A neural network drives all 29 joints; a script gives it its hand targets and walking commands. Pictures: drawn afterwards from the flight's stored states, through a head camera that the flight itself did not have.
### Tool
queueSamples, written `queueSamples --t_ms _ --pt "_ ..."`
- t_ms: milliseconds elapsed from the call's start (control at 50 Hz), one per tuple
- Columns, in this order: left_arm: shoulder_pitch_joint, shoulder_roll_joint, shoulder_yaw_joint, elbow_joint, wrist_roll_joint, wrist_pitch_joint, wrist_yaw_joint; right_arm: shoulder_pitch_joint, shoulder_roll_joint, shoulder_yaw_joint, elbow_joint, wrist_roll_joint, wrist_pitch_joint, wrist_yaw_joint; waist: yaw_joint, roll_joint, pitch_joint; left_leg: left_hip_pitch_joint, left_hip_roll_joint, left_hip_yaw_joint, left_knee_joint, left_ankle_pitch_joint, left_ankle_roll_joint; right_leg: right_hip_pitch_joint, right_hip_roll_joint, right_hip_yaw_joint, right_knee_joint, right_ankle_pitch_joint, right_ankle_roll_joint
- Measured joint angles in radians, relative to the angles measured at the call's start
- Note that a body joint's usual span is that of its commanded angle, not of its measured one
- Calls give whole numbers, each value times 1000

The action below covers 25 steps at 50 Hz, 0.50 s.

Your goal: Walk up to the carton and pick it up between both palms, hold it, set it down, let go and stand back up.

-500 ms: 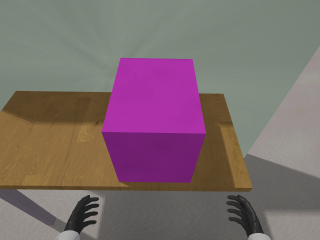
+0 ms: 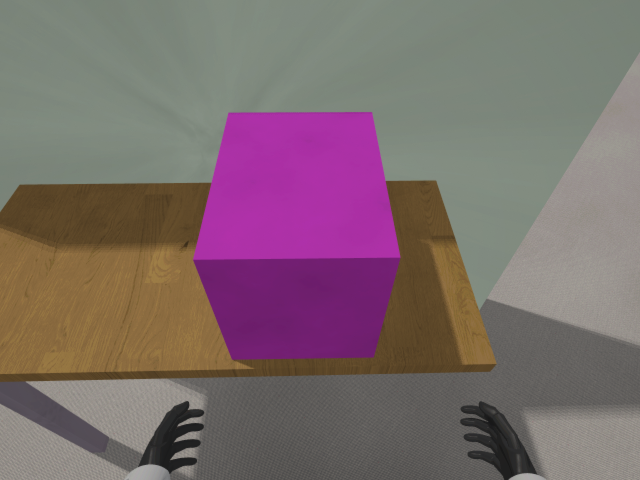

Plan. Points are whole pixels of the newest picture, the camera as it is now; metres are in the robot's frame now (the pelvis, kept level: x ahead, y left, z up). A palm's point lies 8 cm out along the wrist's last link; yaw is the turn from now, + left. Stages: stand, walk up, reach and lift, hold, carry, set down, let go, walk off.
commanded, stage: let go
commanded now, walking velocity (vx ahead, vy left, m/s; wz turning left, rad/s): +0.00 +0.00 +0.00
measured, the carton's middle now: (301, 236) +0.47 +0.05 +0.00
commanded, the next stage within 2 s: stand in 0.14 s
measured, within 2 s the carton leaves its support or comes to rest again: neither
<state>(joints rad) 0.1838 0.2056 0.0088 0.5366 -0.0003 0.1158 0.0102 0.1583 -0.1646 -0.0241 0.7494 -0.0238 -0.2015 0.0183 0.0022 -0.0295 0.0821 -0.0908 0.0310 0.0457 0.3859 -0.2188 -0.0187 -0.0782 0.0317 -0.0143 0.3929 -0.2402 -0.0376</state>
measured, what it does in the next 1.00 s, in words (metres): shifts its weight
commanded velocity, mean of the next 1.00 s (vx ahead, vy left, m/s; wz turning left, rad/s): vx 0.00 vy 0.00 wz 0.00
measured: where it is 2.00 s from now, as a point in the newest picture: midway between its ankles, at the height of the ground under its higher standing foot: outside the picture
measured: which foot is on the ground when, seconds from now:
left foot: down 0.00-1.00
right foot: down 0.00-1.00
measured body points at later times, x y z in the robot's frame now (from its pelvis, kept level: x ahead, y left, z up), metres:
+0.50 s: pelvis -0.01 +0.00 +0.00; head -0.04 +0.00 +0.44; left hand +0.07 +0.26 -0.12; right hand +0.07 -0.26 -0.12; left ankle +0.00 +0.13 -0.74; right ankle -0.01 -0.09 -0.74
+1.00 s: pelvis -0.06 +0.01 -0.01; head -0.08 +0.01 +0.44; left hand -0.04 +0.27 -0.14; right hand -0.04 -0.25 -0.15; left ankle +0.00 +0.13 -0.74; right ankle -0.01 -0.09 -0.74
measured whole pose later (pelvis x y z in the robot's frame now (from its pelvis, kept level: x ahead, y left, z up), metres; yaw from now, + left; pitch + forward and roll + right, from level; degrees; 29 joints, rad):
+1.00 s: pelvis -0.06 +0.01 -0.01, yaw +1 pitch -4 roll +0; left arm 0.41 0.25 0.00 0.85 0.01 -0.02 0.01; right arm 0.40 -0.24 0.01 0.91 -0.01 -0.01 -0.01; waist 0.00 0.00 0.00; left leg -0.25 0.02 0.02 0.50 -0.19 0.00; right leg -0.22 0.02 -0.04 0.49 -0.21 -0.02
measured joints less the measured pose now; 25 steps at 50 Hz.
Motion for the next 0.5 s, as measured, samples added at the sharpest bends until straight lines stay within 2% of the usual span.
queueSamples --t_ms 160,280,500 --pt "-5 -3 -5 -1 -3 10 6 10 -10 -7 -12 -6 10 8 -2 -4 -1 -8 2 2 6 1 -2 -12 1 0 14 -2 -2" --pt "49 13 2 91 20 -122 -7 54 -48 2 16 11 128 -28 -1 15 -80 -74 9 -7 67 -28 -1 -62 7 -9 44 -17 -2" --pt "163 52 6 188 16 -152 -9 155 -77 6 73 10 168 -25 -1 27 -103 -81 5 -21 83 -22 2 -60 2 -21 52 -12 1"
